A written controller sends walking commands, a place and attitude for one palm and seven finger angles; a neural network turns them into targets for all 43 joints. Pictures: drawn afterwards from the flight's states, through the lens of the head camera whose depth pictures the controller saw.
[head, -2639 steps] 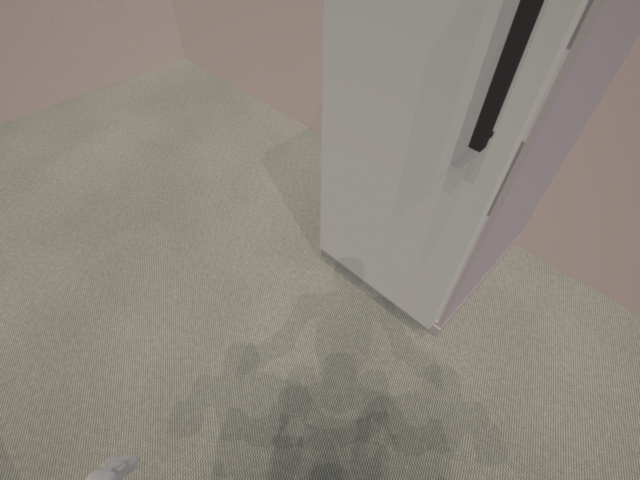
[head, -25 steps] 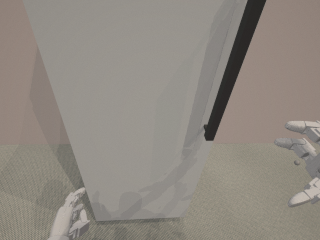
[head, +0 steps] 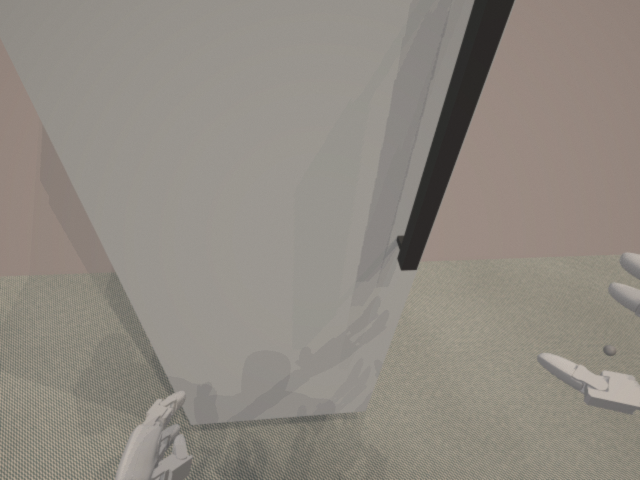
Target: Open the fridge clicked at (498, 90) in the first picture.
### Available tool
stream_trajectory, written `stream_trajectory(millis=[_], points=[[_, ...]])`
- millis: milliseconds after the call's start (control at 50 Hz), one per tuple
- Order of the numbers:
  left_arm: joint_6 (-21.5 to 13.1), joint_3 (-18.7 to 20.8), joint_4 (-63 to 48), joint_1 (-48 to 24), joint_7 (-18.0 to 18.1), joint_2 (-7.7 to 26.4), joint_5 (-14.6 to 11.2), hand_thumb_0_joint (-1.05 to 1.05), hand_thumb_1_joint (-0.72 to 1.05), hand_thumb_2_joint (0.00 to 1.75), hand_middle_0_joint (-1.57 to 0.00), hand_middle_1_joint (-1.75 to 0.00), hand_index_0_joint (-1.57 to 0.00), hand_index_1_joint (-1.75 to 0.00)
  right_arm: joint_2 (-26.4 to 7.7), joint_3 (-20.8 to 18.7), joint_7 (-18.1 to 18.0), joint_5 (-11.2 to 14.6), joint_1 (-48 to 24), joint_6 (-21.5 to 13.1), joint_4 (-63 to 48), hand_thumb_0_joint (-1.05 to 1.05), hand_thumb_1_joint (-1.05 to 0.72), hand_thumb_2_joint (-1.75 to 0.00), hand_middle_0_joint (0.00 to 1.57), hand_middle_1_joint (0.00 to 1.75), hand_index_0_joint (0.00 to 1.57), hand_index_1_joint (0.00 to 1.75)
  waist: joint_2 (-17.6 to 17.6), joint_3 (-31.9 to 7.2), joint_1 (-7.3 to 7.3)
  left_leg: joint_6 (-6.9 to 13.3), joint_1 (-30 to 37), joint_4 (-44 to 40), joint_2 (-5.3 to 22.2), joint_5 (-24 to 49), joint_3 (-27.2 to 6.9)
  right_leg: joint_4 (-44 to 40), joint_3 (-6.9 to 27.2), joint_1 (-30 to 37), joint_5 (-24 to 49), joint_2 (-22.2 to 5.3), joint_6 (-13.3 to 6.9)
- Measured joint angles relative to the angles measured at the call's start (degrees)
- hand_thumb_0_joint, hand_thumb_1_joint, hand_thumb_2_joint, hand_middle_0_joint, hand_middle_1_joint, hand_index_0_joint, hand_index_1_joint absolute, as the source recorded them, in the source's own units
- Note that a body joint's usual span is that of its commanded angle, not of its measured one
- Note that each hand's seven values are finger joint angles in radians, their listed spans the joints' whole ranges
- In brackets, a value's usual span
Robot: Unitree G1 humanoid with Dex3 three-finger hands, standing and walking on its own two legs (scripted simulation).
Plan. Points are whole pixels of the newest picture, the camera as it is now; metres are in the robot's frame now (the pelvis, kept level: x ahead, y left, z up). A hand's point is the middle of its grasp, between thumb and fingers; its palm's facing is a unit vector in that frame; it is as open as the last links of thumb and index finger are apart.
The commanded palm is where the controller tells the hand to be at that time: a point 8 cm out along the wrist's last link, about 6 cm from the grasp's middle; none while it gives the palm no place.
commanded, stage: draw the hand back to the body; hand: right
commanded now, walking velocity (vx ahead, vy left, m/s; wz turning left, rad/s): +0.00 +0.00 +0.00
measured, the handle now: (443, 127) +0.44 -0.14 +0.26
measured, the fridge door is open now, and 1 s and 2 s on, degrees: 0 0 0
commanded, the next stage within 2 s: step back with the hand held close in 0.74 s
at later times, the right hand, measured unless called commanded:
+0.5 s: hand (627, 366) +0.19 -0.27 +0.16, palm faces +0.47 +0.81 -0.36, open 7.8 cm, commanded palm +0.14 -0.31 +0.18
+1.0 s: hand out of the picture +0.19 -0.27 +0.18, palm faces +0.49 +0.78 -0.39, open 7.4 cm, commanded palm +0.13 -0.30 +0.18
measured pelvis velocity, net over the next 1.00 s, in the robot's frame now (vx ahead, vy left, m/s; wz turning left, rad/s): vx -0.01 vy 0.00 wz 0.01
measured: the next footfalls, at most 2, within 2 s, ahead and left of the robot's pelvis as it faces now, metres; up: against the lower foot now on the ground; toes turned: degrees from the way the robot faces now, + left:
left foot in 1.78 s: -0.12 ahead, +0.10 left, +0.00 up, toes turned -3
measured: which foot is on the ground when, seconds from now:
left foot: down 0.00-1.00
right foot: down 0.00-1.00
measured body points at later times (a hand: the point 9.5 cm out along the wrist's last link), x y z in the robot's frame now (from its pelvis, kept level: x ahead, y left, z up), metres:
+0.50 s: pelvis +0.01 -0.01 +0.00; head -0.02 +0.01 +0.45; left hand +0.20 +0.21 -0.07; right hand +0.16 -0.31 +0.18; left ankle +0.03 +0.12 -0.74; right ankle -0.04 -0.11 -0.74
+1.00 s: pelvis -0.01 +0.00 +0.00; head -0.03 +0.02 +0.45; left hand +0.17 +0.22 -0.08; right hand +0.16 -0.31 +0.20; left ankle +0.03 +0.12 -0.74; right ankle -0.04 -0.11 -0.74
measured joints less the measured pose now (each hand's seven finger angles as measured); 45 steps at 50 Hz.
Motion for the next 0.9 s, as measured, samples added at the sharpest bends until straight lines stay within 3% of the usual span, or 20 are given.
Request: stream_trajectory(millis=[140, 260, 480, 640, 900], points=[[1.2, 0.6, 0.3, -0.7, 0.1, -0.2, 0.0, 0.02, 0.90, 0.90, -0.20, -0.30, -0.21, -0.30, -0.5, -0.4, -0.8, -0.4, 0.6, -2.2, 0.0, 0.00, -0.19, -0.56, 0.23, 0.72, 0.23, 0.72, -0.5, -0.4, 0.63, -0.4, 1.1, -0.3, 0.4, -0.3, -0.5, -1.1, -0.5, 1.6, 0.0, 0.4, -0.4], [2.5, 0.8, -1.2, -1.7, -0.4, -0.7, 0.1, 0.02, 0.90, 0.90, -0.20, -0.30, -0.21, -0.30, -0.2, -0.3, 0.1, -0.4, 3.2, -2.1, 0.5, 0.00, -0.40, -0.67, 0.23, 0.59, 0.22, 0.59, -0.2, -0.1, 1.05, -0.5, 1.4, -1.1, 0.1, 0.1, -1.0, -1.9, -1.0, 2.2, 0.2, 0.2, -0.4], [3.0, 1.0, -1.8, -1.6, 0.1, -0.4, 0.3, 0.02, 0.91, 0.90, -0.20, -0.30, -0.21, -0.30, -0.1, -0.2, -0.5, -0.9, 5.8, -1.5, -1.9, 0.01, -0.77, -0.84, 0.22, 0.38, 0.21, 0.38, -0.3, -0.2, -0.25, -0.6, 2.8, -2.2, 0.1, 0.6, -0.6, -2.1, -0.6, 2.9, 0.3, 0.3, -0.5], [3.2, 0.5, -1.5, -1.9, -0.1, -1.0, 0.6, 0.02, 0.90, 0.90, -0.20, -0.30, -0.21, -0.30, 0.6, -0.1, -0.7, -1.0, 4.1, -1.2, -0.7, 0.01, -0.87, -0.89, 0.21, 0.32, 0.21, 0.32, -0.4, 0.0, -0.18, -0.5, 2.9, -2.4, 0.3, 1.0, -0.6, -2.7, -0.5, 3.2, 1.0, 0.4, -0.5], [3.6, 0.7, -1.4, -0.8, 0.1, -0.5, 0.4, 0.02, 0.90, 0.90, -0.21, -0.30, -0.21, -0.30, 0.0, -0.3, -0.4, -1.2, 4.0, -1.5, -0.4, 0.01, -0.89, -0.90, 0.21, 0.31, 0.21, 0.31, -0.6, 0.4, 0.25, -0.1, 3.4, -3.4, -0.3, 2.0, -0.6, -2.8, -0.6, 3.3, 1.6, -0.2, -0.1]])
